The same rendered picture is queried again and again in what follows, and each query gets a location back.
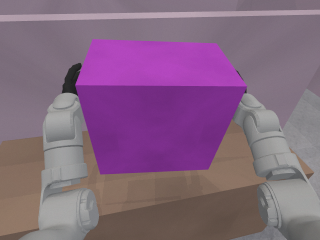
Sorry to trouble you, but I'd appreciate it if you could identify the robot left forearm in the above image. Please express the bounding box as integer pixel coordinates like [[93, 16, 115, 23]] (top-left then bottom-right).
[[38, 92, 88, 230]]

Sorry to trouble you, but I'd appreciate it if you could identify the robot left upper arm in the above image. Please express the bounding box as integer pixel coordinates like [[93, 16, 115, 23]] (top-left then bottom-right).
[[19, 187, 99, 240]]

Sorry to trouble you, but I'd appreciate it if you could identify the robot right forearm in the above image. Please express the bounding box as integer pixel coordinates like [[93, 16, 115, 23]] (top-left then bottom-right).
[[232, 93, 320, 206]]

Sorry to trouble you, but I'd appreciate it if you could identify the pedestal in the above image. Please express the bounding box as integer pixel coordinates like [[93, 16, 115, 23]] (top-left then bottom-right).
[[0, 119, 314, 240]]

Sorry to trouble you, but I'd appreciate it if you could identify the robot left hand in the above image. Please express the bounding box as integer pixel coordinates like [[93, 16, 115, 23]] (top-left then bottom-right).
[[62, 63, 82, 96]]

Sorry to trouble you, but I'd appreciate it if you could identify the robot right upper arm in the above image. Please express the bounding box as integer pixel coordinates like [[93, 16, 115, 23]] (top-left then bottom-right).
[[257, 178, 320, 240]]

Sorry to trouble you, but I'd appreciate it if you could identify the carton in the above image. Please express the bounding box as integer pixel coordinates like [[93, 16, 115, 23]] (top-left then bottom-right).
[[75, 39, 247, 175]]

